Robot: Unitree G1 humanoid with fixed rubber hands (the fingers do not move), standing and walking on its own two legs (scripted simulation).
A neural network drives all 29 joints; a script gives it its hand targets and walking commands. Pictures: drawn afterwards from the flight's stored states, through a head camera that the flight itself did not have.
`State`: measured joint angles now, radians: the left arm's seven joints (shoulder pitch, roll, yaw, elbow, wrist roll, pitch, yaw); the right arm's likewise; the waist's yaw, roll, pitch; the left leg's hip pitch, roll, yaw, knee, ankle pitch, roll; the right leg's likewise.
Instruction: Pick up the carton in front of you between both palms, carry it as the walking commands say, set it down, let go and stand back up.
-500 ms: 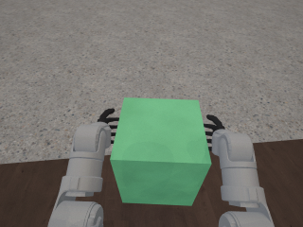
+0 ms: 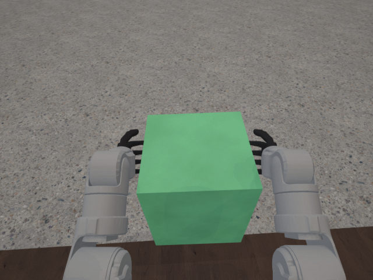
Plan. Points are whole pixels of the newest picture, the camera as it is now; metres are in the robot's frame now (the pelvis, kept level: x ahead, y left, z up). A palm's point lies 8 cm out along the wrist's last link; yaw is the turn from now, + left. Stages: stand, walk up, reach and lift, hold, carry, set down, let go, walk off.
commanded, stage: carry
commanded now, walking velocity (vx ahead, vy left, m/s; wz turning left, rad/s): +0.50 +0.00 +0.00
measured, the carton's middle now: (196, 181) +0.36 +0.00 +0.03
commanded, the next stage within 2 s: none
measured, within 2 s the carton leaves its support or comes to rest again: neither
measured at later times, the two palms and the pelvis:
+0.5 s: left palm (134, 96) +0.65 +0.20 +0.06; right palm (229, 97) +0.64 -0.10 +0.07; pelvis +0.29 +0.04 -0.05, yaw -1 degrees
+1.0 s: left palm (159, 56) +0.94 +0.15 +0.05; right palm (232, 58) +0.93 -0.14 +0.05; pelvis +0.58 +0.02 -0.08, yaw +0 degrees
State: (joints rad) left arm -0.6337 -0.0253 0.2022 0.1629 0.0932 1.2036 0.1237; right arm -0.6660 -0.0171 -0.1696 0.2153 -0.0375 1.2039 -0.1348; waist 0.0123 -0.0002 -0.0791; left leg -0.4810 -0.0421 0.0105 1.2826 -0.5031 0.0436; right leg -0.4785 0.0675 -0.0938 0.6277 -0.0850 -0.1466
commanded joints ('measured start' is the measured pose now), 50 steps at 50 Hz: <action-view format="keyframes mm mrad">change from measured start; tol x32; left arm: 1 -840 -1130 -640 -182 -522 -34 -253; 50 -562 -943 -556 -47 -367 -23 -217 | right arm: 1 -766 1166 567 -202 419 -38 226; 50 -654 1108 609 -120 440 -17 270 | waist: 1 7 -46 -404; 18 86 -112 -361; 22 -69 293 -570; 50 64 -201 -627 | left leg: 1 -202 70 -43 -103 67 -11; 15 -240 3 83 -734 618 0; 20 383 67 75 -900 853 54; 22 925 491 -488 -671 1247 286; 25 660 343 -478 -835 452 233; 46 524 145 -10 -530 1101 51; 49 -211 -54 -5 115 -141 -63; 50 -297 -12 -56 190 -112 -29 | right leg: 1 433 -312 458 -229 103 -80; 9 641 -254 289 -125 595 -37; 19 488 -138 109 209 479 33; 23 -317 -10 133 870 -566 119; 39 -419 -87 42 261 -3 112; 47 375 -44 -37 -236 348 36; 48 678 -294 223 -48 752 -16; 50 918 -464 634 -104 320 -226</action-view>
